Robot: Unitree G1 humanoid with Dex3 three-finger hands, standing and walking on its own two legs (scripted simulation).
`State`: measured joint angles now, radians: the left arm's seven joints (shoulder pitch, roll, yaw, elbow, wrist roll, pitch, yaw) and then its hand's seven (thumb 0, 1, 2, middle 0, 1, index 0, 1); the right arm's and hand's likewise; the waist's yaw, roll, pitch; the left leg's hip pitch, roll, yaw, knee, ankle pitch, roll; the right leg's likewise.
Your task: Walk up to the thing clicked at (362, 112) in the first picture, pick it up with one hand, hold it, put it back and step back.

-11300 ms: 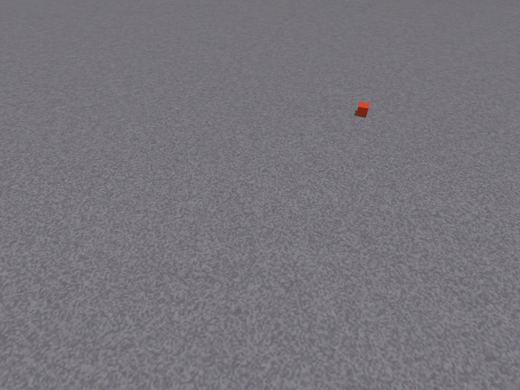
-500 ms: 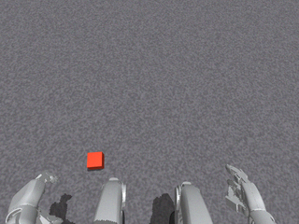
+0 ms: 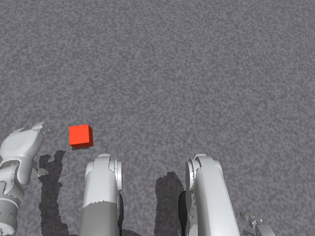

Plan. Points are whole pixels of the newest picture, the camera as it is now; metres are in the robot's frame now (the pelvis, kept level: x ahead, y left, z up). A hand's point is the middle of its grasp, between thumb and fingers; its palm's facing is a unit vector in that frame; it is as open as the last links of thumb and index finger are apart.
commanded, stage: rise first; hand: left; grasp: from above
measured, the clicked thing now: (81, 136) +0.43 +0.29 -0.37
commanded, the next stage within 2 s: none
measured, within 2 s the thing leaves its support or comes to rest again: neither
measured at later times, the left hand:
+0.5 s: hand (48, 147) +0.36 +0.33 -0.21, palm faces -0.45 -0.09 -0.89, open 12.8 cm
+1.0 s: hand (57, 142) +0.38 +0.32 -0.24, palm faces -0.45 -0.11 -0.89, open 12.6 cm
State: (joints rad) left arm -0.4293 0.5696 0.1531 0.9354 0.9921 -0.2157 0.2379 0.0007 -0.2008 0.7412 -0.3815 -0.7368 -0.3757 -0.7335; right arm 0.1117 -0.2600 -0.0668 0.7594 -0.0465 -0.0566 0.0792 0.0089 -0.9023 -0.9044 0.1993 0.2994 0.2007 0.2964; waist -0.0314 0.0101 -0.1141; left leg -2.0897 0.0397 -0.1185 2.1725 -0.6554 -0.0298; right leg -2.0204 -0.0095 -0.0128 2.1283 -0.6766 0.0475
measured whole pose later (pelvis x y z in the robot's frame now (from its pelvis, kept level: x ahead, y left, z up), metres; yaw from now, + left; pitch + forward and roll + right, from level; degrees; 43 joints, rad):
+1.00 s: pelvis +0.01 +0.00 -0.06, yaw -2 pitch +33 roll -6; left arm -0.67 0.63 0.17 1.28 1.22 -0.25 0.45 0.00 -0.26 0.77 -0.32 -0.79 -0.32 -0.78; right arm 0.08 -0.26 -0.04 0.79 -0.14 -0.06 0.14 0.00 -0.90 -0.90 0.20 0.30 0.20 0.30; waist -0.10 -0.02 -0.08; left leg -2.27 0.03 -0.15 2.38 -0.68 -0.04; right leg -2.20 0.01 -0.02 2.32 -0.70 0.06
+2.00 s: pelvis +0.01 +0.00 -0.08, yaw -2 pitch +32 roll -7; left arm -0.74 0.67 0.19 1.42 1.25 -0.25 0.51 0.00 -0.25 0.77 -0.38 -0.71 -0.35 -0.73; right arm 0.07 -0.26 -0.02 0.83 -0.19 -0.08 0.17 0.00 -0.90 -0.90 0.20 0.30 0.20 0.30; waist -0.14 -0.03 -0.08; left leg -2.33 0.01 -0.17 2.45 -0.69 -0.04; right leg -2.24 0.01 -0.02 2.38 -0.71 0.06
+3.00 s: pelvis +0.01 +0.00 -0.08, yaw -2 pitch +32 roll -7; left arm -0.75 0.66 0.18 1.45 1.26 -0.24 0.51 0.00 -0.25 0.76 -0.38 -0.72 -0.36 -0.74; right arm 0.08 -0.27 -0.01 0.83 -0.18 -0.11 0.19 0.00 -0.90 -0.90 0.20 0.30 0.20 0.30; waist -0.15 -0.02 -0.09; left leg -2.32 0.01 -0.17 2.43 -0.68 -0.04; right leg -2.23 0.01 -0.02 2.36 -0.70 0.06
